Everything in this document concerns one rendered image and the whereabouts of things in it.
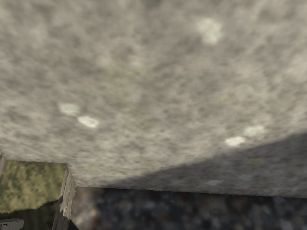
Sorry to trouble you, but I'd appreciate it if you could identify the left robot hand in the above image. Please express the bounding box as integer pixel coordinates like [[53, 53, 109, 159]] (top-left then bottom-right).
[[0, 218, 24, 230]]

